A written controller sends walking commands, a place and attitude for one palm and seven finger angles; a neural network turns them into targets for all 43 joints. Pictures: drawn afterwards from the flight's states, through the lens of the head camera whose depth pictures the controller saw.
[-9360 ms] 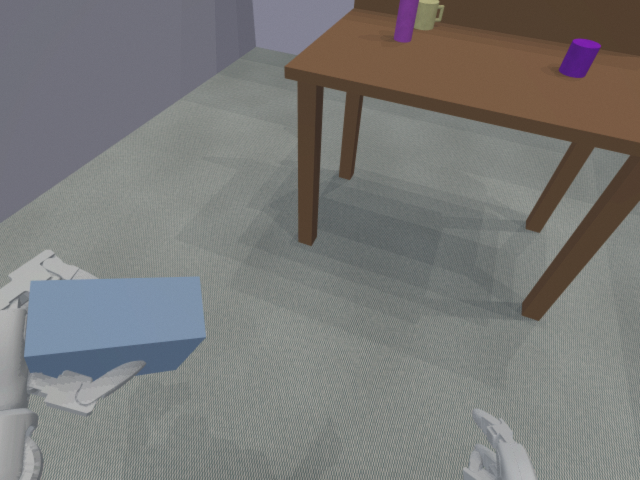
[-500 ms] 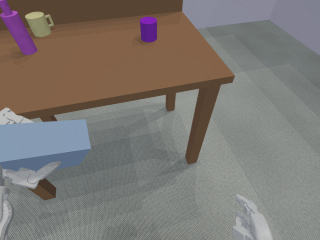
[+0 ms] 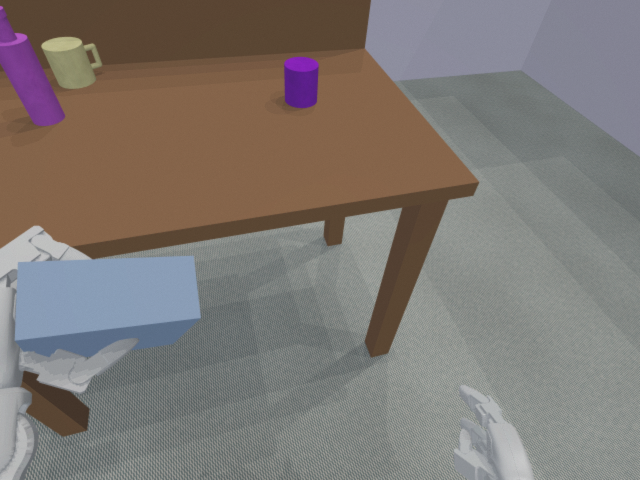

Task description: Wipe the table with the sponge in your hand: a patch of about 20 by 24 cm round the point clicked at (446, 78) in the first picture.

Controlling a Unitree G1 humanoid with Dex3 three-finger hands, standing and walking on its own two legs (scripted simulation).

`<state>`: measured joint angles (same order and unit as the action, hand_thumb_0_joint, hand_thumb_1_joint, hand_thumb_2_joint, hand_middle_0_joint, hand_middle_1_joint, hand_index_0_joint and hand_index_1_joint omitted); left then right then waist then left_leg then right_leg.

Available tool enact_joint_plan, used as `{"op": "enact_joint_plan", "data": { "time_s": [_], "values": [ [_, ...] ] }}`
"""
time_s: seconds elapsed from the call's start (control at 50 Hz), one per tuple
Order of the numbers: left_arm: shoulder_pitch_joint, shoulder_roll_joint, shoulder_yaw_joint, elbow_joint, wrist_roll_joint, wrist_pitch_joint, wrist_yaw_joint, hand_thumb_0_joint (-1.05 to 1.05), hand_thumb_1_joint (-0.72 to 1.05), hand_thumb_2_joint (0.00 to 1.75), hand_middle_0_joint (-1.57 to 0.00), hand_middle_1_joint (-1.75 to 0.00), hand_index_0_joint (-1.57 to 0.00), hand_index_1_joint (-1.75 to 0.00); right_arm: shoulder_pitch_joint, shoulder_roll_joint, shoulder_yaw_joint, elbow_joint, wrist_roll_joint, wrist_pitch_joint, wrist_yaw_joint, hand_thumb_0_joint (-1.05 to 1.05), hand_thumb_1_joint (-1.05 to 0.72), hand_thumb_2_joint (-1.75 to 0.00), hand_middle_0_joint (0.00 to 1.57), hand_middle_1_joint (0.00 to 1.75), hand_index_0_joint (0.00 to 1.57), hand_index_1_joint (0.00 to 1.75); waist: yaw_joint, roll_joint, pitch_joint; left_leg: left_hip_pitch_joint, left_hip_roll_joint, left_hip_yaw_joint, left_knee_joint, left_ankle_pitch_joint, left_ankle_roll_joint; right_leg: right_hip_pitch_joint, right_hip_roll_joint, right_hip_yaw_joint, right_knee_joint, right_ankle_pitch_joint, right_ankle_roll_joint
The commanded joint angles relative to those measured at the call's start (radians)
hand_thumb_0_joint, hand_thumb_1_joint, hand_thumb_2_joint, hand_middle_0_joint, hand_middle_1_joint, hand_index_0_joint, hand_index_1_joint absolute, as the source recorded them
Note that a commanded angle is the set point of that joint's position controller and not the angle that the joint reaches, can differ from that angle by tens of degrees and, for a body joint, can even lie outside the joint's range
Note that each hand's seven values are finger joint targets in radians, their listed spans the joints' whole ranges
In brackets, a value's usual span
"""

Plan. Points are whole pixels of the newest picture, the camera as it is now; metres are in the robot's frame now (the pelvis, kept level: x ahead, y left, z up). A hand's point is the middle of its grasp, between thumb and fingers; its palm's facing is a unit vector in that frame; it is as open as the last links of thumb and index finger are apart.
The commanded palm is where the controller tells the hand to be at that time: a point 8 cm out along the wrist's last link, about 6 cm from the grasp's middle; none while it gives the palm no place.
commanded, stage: shuffle to correct the standing spot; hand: left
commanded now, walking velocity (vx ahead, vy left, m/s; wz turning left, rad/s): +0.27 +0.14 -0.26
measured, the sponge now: (137, 309) +0.24 +0.21 +0.14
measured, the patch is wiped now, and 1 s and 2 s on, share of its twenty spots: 0.00 0.00 0.00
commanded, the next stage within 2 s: come to a stop and stand still in 0.88 s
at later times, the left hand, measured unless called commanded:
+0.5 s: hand (121, 184) +0.37 +0.27 +0.18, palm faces +0.28 -0.83 -0.48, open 9.7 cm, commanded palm +0.30 +0.31 +0.19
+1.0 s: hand (124, 150) +0.44 +0.29 +0.18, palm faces +0.27 -0.87 -0.41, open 9.7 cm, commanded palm +0.38 +0.36 +0.19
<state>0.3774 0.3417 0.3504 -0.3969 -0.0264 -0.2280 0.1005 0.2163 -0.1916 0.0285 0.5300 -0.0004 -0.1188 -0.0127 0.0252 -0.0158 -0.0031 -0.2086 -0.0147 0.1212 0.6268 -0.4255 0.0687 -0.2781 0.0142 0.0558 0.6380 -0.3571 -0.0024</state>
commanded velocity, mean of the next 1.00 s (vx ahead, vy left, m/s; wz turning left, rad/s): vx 0.15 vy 0.15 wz -0.04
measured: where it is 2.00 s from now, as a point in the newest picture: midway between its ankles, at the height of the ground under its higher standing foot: outside the picture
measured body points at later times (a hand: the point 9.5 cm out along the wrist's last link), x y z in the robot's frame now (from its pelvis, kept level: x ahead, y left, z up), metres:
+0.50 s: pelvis +0.10 +0.06 -0.01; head +0.15 +0.07 +0.43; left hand +0.35 +0.31 +0.21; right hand +0.24 -0.19 -0.09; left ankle +0.18 +0.17 -0.72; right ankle +0.03 -0.05 -0.65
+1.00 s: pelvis +0.19 +0.10 +0.00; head +0.23 +0.10 +0.44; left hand +0.42 +0.34 +0.20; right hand +0.33 -0.18 -0.08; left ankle +0.26 +0.24 -0.73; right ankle +0.14 -0.01 -0.72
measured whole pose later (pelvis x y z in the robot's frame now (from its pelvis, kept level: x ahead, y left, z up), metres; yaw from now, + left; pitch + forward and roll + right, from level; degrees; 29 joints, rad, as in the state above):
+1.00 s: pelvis +0.19 +0.10 +0.00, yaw -7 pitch -1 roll +2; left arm 0.45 0.37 0.35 -0.59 -0.02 -0.23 0.15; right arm 0.18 -0.26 -0.06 0.57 0.00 -0.10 -0.03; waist 0.01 -0.05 0.11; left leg -0.33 0.06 0.11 0.56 -0.19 -0.01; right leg -0.27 -0.12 -0.10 0.74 -0.42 0.01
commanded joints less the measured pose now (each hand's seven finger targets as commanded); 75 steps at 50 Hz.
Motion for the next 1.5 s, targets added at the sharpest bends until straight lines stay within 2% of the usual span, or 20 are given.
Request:
{"op": "enact_joint_plan", "data": {
  "time_s": [0.0,0.08,0.12,0.14,0.18,0.3,0.32,0.36,0.42,0.58,0.6,0.62,0.64,0.7,0.9,0.94,0.98,1.16,1.24,1.48],
  "values": [
    [-0.144,0.190,0.120,-0.282,-0.016,-0.060,0.019,0.00,0.10,1.30,-1.20,-1.60,-1.20,-1.60,-0.057,-0.140,-0.060,-0.154,0.006,-0.043,-0.006,0.00,-0.90,-0.90,0.20,0.30,0.20,0.30,-0.030,0.182,-0.056,0.193,0.193,-0.183,-0.160,0.540,-0.009,-0.152,0.008,-0.097,0.098,0.110,-0.049],
    [-0.099,0.192,0.128,-0.309,-0.014,-0.049,0.028,0.00,0.10,1.30,-1.20,-1.60,-1.20,-1.60,-0.078,-0.143,-0.061,-0.161,0.009,-0.042,0.014,0.00,-0.90,-0.90,0.20,0.30,0.20,0.30,0.012,0.058,-0.126,-0.004,0.137,-0.017,0.143,0.693,-0.049,0.198,-0.008,-0.095,-0.101,0.300,-0.102],
    [-0.083,0.201,0.135,-0.272,-0.024,-0.046,0.040,0.00,0.10,1.30,-1.20,-1.60,-1.20,-1.60,-0.107,-0.138,-0.082,-0.161,0.017,-0.041,0.022,0.00,-0.90,-0.90,0.20,0.30,0.20,0.30,0.026,-0.309,-0.125,-0.537,-0.035,0.001,0.713,0.063,-0.093,0.522,-0.329,0.497,-0.195,0.785,-0.329],
    [-0.123,0.212,0.149,-0.330,-0.025,-0.068,0.055,0.00,0.10,1.30,-1.20,-1.60,-1.20,-1.60,-0.090,-0.154,-0.082,-0.150,0.010,-0.039,0.030,0.00,-0.90,-0.90,0.20,0.30,0.20,0.30,0.024,-0.230,-0.095,-0.699,0.017,-0.152,0.801,-0.154,-0.081,0.586,-0.392,0.532,-0.186,0.821,-0.350],
    [-0.007,0.207,0.158,-0.323,-0.011,-0.085,0.049,0.00,0.10,1.30,-1.20,-1.60,-1.20,-1.60,-0.075,-0.149,-0.082,-0.131,0.011,-0.019,0.038,0.00,-0.90,-0.90,0.20,0.30,0.20,0.30,0.024,-0.005,-0.030,-0.696,0.150,-0.320,0.692,-0.159,-0.060,0.419,-0.414,0.446,-0.194,0.628,-0.287],
    [-0.073,0.229,0.174,-0.381,-0.013,-0.077,0.033,0.00,0.10,1.30,-1.20,-1.60,-1.20,-1.60,-0.091,-0.099,-0.083,-0.105,0.016,-0.019,0.017,0.00,-0.90,-0.90,0.20,0.30,0.20,0.30,-0.033,-0.014,-0.092,0.103,-0.005,0.052,-0.027,0.380,-0.082,0.017,-0.133,-0.049,-0.073,0.451,-0.078],
    [-0.040,0.244,0.193,-0.377,-0.013,-0.065,0.035,0.00,0.10,1.30,-1.20,-1.60,-1.20,-1.60,-0.084,-0.116,-0.099,-0.115,0.019,-0.028,-0.004,0.00,-0.90,-0.90,0.20,0.30,0.20,0.30,-0.048,0.091,-0.109,0.216,0.010,0.010,-0.086,0.383,-0.064,-0.034,-0.114,-0.054,0.093,0.397,-0.048],
    [-0.078,0.252,0.216,-0.466,-0.010,-0.079,0.038,0.00,0.10,1.30,-1.20,-1.60,-1.20,-1.60,-0.076,-0.148,-0.121,-0.136,0.013,-0.031,-0.002,0.00,-0.90,-0.90,0.20,0.30,0.20,0.30,-0.037,0.446,-0.230,0.310,0.322,-0.462,-0.199,0.454,0.137,-0.229,0.033,-0.096,0.625,-0.249,0.003],
    [-0.078,0.309,0.271,-0.426,-0.016,-0.085,0.034,0.00,0.10,1.30,-1.20,-1.60,-1.20,-1.60,-0.094,-0.124,-0.115,-0.113,0.011,-0.051,0.003,0.00,-0.90,-0.90,0.20,0.30,0.20,0.30,-0.032,0.234,-0.133,0.148,0.340,-0.459,-0.236,0.412,0.207,-0.345,-0.064,-0.027,0.719,-0.203,0.006],
    [0.127,0.223,0.220,-0.280,-0.017,-0.031,0.040,0.00,0.10,1.30,-1.20,-1.60,-1.20,-1.60,-0.057,-0.129,-0.078,-0.096,0.023,-0.035,-0.003,0.00,-0.90,-0.90,0.20,0.30,0.20,0.30,-0.013,0.105,-0.136,-0.223,0.211,-0.152,-0.129,0.108,0.042,0.182,-0.040,-0.185,-0.098,0.051,0.003],
    [0.115,0.237,0.224,-0.253,-0.011,-0.024,0.044,0.00,0.10,1.30,-1.20,-1.60,-1.20,-1.60,-0.043,-0.116,-0.079,-0.091,0.023,-0.025,-0.010,0.00,-0.90,-0.90,0.20,0.30,0.20,0.30,-0.016,-0.059,-0.149,-0.290,0.137,-0.082,0.045,0.011,0.001,0.256,-0.124,-0.055,-0.230,0.036,-0.027],
    [0.127,0.273,0.249,-0.209,-0.008,-0.012,0.050,0.00,0.10,1.30,-1.20,-1.60,-1.20,-1.60,-0.041,-0.102,-0.078,-0.098,0.018,-0.007,-0.012,0.00,-0.90,-0.90,0.20,0.30,0.20,0.30,-0.018,-0.313,-0.134,-0.458,0.021,-0.010,0.328,-0.077,-0.049,0.306,-0.344,0.340,-0.343,-0.010,-0.128],
    [0.086,0.271,0.260,-0.184,-0.020,-0.009,0.051,0.00,0.10,1.30,-1.20,-1.60,-1.20,-1.60,-0.072,-0.123,-0.074,-0.101,0.006,-0.002,-0.008,0.00,-0.90,-0.90,0.20,0.30,0.20,0.30,-0.014,-0.314,-0.070,-0.545,0.025,-0.104,0.540,-0.079,-0.078,0.250,-0.468,0.476,-0.394,0.027,-0.171],
    [0.062,0.216,0.205,-0.144,-0.012,-0.029,0.036,0.00,0.10,1.30,-1.20,-1.60,-1.20,-1.60,-0.065,-0.127,-0.071,-0.052,0.012,0.001,0.003,0.00,-0.90,-0.90,0.20,0.30,0.20,0.30,-0.026,-0.133,-0.005,-0.548,0.089,-0.172,0.640,0.066,-0.103,0.202,-0.393,0.246,-0.303,0.355,-0.162],
    [-0.049,0.236,0.149,-0.436,0.006,-0.061,0.088,0.00,0.10,1.30,-1.20,-1.60,-1.20,-1.60,-0.103,-0.099,-0.088,-0.088,-0.002,-0.047,-0.017,0.00,-0.90,-0.90,0.20,0.30,0.20,0.30,-0.002,-0.094,-0.146,-0.052,-0.003,0.070,-0.088,0.274,-0.070,0.200,-0.282,-0.062,-0.081,0.665,-0.082],
    [0.008,0.242,0.179,-0.457,-0.004,-0.067,0.089,0.00,0.10,1.30,-1.20,-1.60,-1.20,-1.60,-0.084,-0.114,-0.102,-0.102,0.007,-0.041,-0.023,0.00,-0.90,-0.90,0.20,0.30,0.20,0.30,-0.028,0.077,-0.217,0.171,0.060,-0.022,-0.168,0.450,-0.023,0.077,-0.202,-0.122,0.198,0.571,-0.018],
    [0.038,0.254,0.204,-0.448,-0.002,-0.081,0.088,0.00,0.10,1.30,-1.20,-1.60,-1.20,-1.60,-0.078,-0.136,-0.122,-0.115,0.013,-0.033,-0.011,0.00,-0.90,-0.90,0.20,0.30,0.20,0.30,-0.017,0.328,-0.241,0.268,0.329,-0.384,-0.188,0.803,0.142,-0.215,-0.043,-0.109,0.520,-0.264,0.009],
    [0.036,0.184,0.142,-0.320,-0.017,0.005,0.060,0.00,0.10,1.30,-1.20,-1.60,-1.20,-1.60,-0.092,-0.115,-0.056,-0.100,0.011,-0.050,-0.012,0.00,-0.90,-0.90,0.20,0.30,0.20,0.30,-0.020,0.179,-0.088,-0.137,0.247,-0.161,-0.222,0.270,-0.003,0.131,-0.018,-0.122,-0.136,0.095,0.015],
    [-0.058,0.157,0.069,-0.309,-0.017,0.044,0.057,0.00,0.10,1.30,-1.20,-1.60,-1.20,-1.60,-0.085,-0.103,-0.060,-0.091,0.005,-0.048,-0.017,0.00,-0.90,-0.90,0.20,0.30,0.20,0.30,-0.025,-0.179,-0.053,-0.123,0.024,-0.063,0.111,0.064,-0.102,0.008,-0.254,0.274,-0.395,0.207,-0.111],
    [-0.022,0.194,0.104,-0.333,-0.008,0.020,0.079,0.00,0.10,1.30,-1.20,-1.60,-1.20,-1.60,-0.130,-0.115,-0.040,-0.093,0.000,-0.014,-0.046,0.00,-0.90,-0.90,0.20,0.30,0.20,0.30,-0.006,0.180,-0.134,-0.013,0.140,-0.198,-0.225,0.555,-0.054,0.193,-0.058,-0.048,-0.193,0.397,-0.016]
  ]
}}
